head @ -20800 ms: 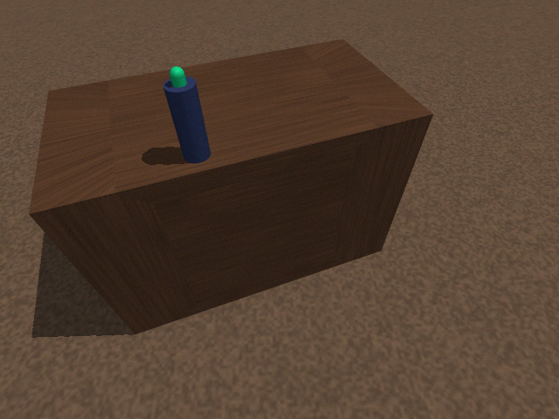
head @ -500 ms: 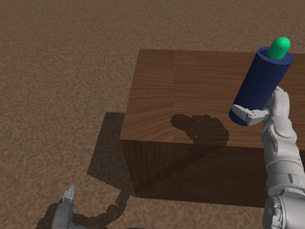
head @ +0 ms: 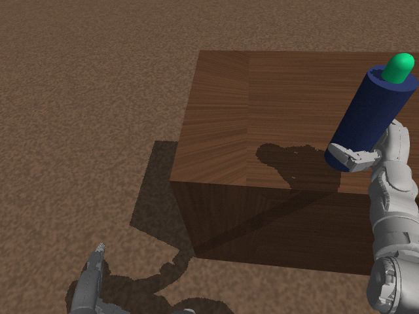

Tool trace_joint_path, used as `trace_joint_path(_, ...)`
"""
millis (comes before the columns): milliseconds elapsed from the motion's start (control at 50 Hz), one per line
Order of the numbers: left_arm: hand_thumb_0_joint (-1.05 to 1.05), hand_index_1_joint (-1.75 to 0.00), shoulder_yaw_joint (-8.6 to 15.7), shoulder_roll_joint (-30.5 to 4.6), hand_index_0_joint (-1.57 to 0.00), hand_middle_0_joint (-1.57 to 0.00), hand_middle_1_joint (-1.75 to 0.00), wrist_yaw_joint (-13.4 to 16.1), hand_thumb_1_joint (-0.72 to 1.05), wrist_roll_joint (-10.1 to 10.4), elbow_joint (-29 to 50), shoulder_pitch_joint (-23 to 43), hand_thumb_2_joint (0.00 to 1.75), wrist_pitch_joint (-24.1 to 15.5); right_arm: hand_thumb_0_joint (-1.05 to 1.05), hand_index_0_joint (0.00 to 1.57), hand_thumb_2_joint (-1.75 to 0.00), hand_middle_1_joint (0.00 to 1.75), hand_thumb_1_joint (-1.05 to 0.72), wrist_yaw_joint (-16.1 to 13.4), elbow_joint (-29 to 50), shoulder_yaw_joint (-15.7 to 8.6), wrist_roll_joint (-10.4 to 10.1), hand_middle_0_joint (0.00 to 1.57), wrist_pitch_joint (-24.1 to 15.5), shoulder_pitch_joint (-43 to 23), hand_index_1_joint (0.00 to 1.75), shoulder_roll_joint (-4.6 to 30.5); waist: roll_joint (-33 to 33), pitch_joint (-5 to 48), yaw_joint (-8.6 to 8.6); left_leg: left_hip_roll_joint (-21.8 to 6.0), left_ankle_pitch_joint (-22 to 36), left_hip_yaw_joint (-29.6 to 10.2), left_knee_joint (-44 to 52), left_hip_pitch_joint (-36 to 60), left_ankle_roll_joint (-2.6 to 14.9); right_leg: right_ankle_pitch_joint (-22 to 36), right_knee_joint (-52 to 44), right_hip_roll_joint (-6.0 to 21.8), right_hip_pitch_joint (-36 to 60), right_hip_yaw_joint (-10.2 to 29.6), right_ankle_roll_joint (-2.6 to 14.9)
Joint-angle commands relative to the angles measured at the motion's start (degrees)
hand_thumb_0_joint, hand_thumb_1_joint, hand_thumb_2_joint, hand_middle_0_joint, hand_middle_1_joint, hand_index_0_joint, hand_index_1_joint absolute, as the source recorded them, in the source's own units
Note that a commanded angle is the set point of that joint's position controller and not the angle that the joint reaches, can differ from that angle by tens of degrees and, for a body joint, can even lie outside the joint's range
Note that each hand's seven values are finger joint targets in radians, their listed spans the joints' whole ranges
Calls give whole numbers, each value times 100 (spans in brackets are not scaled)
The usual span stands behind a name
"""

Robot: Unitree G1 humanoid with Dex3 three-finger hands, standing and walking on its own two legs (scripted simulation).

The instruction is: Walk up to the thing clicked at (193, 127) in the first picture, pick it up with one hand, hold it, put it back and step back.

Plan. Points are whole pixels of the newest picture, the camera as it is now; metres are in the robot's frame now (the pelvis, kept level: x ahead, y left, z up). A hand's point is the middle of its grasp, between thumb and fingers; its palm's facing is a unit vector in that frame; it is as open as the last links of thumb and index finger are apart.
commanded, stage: lower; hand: right
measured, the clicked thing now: (367, 117) +0.44 -0.22 +0.14
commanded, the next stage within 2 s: loosen in 1.14 s
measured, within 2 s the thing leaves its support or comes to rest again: rests again in 1.00 s
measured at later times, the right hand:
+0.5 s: hand (350, 149) +0.45 -0.23 +0.04, palm faces +0.21 +0.98 +0.01, open 10.1 cm
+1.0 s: hand (346, 156) +0.45 -0.23 +0.01, palm faces +0.23 +0.97 +0.01, open 10.1 cm
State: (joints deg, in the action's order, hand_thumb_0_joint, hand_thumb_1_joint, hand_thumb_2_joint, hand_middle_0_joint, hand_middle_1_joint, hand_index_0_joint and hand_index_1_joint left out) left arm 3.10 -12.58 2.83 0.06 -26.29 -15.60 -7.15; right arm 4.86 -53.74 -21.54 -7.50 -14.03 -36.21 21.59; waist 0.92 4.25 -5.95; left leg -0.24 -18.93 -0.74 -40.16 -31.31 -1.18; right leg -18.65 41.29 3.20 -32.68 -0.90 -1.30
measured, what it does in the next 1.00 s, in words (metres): stands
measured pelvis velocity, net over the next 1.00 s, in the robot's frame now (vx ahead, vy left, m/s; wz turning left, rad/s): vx -0.01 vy -0.01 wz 0.00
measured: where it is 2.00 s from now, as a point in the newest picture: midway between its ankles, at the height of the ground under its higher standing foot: outside the picture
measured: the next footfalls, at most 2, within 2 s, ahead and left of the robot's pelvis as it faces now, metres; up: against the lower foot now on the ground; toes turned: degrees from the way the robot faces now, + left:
none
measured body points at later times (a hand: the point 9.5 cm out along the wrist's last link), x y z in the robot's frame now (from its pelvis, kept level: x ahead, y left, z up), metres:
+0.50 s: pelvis -0.01 -0.01 -0.02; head +0.07 -0.03 +0.42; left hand +0.14 +0.26 -0.06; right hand +0.43 -0.28 +0.04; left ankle +0.01 +0.13 -0.71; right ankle +0.01 -0.13 -0.71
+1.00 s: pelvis -0.01 -0.01 -0.04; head +0.08 -0.03 +0.40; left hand +0.14 +0.26 -0.07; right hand +0.43 -0.28 +0.02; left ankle +0.01 +0.13 -0.71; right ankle +0.01 -0.13 -0.71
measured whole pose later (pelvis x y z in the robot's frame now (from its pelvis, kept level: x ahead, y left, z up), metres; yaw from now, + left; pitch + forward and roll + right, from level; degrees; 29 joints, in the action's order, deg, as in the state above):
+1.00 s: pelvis -0.01 -0.01 -0.04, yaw +0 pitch +17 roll +2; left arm 3.6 -13.2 0.5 -2.3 -11.9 -21.0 -4.5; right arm 4.7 -58.0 -25.5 -4.6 -22.3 -37.4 23.1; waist 1.0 7.1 -8.4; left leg 0.2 -24.9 -0.2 -54.9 -46.9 -1.5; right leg -25.1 57.3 3.6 -49.2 0.4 -1.1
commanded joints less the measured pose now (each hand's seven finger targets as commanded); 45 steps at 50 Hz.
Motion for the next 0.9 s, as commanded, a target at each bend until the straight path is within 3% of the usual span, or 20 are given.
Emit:
trace_joint_path(0,0,-5,451,-930,-4,-5,-4,40,-55,-57,1005,130,6,-285,0,132,-131,143,-11,-16,1391,-296,14,127,-712,-2685,143,1609,-580,2413,-50,97,1765,61,216,494,68,1479,-59,-199,1187,-20,215)
trace_joint_path(40,0,-5,312,-820,-4,-5,-5,15,-56,-72,1178,214,7,-289,0,131,-131,143,-13,-30,1322,-265,12,126,-782,-2705,143,1490,-630,2437,-41,121,1604,92,162,378,88,1390,-28,-177,1182,19,193)
trace_joint_path(160,0,-5,423,-994,-4,-5,-5,11,-56,-97,1492,118,7,-252,0,132,-132,144,-13,-64,993,-252,74,127,-892,-2583,144,1428,-529,2668,-77,169,1760,151,-41,304,94,1721,162,-141,1126,84,172)
trace_joint_path(300,0,-5,466,-940,-4,-5,-4,-69,-55,-142,1493,-181,6,-194,0,132,-132,144,-14,-57,625,-285,153,127,-996,-2445,144,1372,-556,2180,-156,187,1267,176,-194,-199,123,1171,250,-126,657,98,174)
trace_joint_path(340,0,-5,480,-940,-4,-5,-4,-69,-55,-134,1776,-174,6,-218,0,131,-131,143,-15,-35,852,-264,154,126,-1068,-2665,143,1393,-531,2415,-190,189,1285,172,-249,-179,114,1162,330,-120,762,100,175)
trace_joint_path(380,0,-5,245,-712,-4,-5,-5,-123,-55,-143,1757,-221,6,-195,0,131,-131,143,-13,-31,888,-239,158,126,-1100,-2673,143,1347,-593,2310,-114,188,1202,162,-331,-253,130,1067,367,-140,528,97,172)
trace_joint_path(440,0,-5,624,-1072,-4,-5,-5,-70,-55,-182,1744,-444,7,-194,0,129,-130,141,-14,-36,932,-365,166,124,-1116,-2778,141,1527,-768,2669,-240,198,1342,169,-433,-396,131,1293,522,-124,782,124,161)
trace_joint_path(480,0,-5,494,-952,-4,-5,-5,-111,-55,-174,1810,-501,6,-168,0,130,-129,141,-15,-28,895,-331,184,125,-1099,-2644,141,1475,-799,2548,-182,181,1300,146,-440,-380,128,1206,553,-144,662,101,165)
trace_joint_path(520,0,-5,553,-1039,-4,-5,-5,-94,-55,-177,2097,-195,6,-193,0,130,-130,141,-14,-37,1021,-380,185,125,-1123,-2803,142,1525,-784,2803,-179,207,1273,206,-519,-438,142,1340,586,-101,752,168,144)
trace_joint_path(580,0,-5,385,-838,-4,-5,-4,-125,-55,-181,1936,-381,7,-160,0,130,-129,141,-15,-46,642,-274,171,125,-1130,-2593,141,1267,-661,2368,-186,207,980,203,-533,-583,149,868,594,-117,342,157,160)
trace_joint_path(600,0,-5,373,-852,-4,-5,-4,-127,-56,-186,2070,-284,7,-168,0,129,-130,141,-14,-49,693,-332,185,125,-1141,-2569,141,1289,-576,2575,-172,205,1049,180,-543,-479,137,899,634,-132,335,154,177)
trace_joint_path(640,0,-5,531,-1054,-4,-5,-4,-96,-56,-193,2308,-207,6,-166,0,130,-130,142,-13,-59,879,-507,215,125,-1189,-2708,142,1667,-693,2811,-128,199,1111,186,-590,-389,141,993,657,-127,476,146,160)
trace_joint_path(660,0,-5,622,-1114,-4,-5,-4,-84,-56,-204,2101,-461,7,-132,0,129,-129,141,-15,-56,759,-450,234,125,-1172,-2652,141,1594,-634,2685,-222,212,1151,188,-634,-509,147,1028,696,-127,392,152,166)
trace_joint_path(680,0,-5,464,-965,-4,-5,-4,-118,-55,-211,2019,-620,6,-105,0,129,-129,140,-15,-32,624,-379,226,125,-1153,-2449,141,1437,-677,2451,-130,221,1032,207,-637,-604,156,964,665,-121,320,154,147)
trace_joint_path(700,0,-5,604,-1071,-4,-5,-5,-115,-55,-206,2161,-483,6,-106,0,128,-128,140,-15,-40,560,-409,209,124,-1160,-2432,140,1397,-646,2468,-209,224,969,213,-652,-667,162,891,666,-124,279,178,152)
trace_joint_path(740,0,-5,631,-1115,-4,-4,-4,-110,-56,-199,2473,-466,7,-121,0,129,-128,140,-14,-70,799,-580,213,124,-1224,-2535,140,1631,-560,2836,-193,204,1144,187,-670,-382,125,992,759,-138,320,151,183)
trace_joint_path(780,0,-5,365,-790,-4,-5,-4,-155,-55,-225,2111,-705,6,-72,0,129,-128,140,-13,-33,599,-384,200,124,-1220,-2417,140,1283,-578,2415,-176,202,1216,161,-744,-533,123,1036,848,-163,50,100,191)
trace_joint_path(820,0,-5,482,-882,-4,-5,-4,-154,-56,-201,2334,-570,7,-93,0,127,-126,138,-14,-19,701,-444,207,123,-1250,-2453,138,1366,-551,2584,-228,203,1272,156,-797,-548,119,1082,910,-153,52,134,202)
trace_joint_path(860,0,-5,629,-1114,-4,-5,-4,-121,-56,-221,2550,-448,7,-90,0,127,-125,137,-16,-37,1084,-580,274,122,-1292,-2650,137,1729,-751,3001,-184,185,1405,134,-857,-483,131,1265,957,-146,295,123,183)
trace_joint_path(880,0,-5,580,-1019,-4,-4,-5,-140,-55,-254,2312,-635,6,-60,0,129,-128,140,-15,-28,898,-512,290,124,-1290,-2594,140,1563,-813,2830,-217,203,1381,161,-904,-684,135,1346,999,-131,330,129,166)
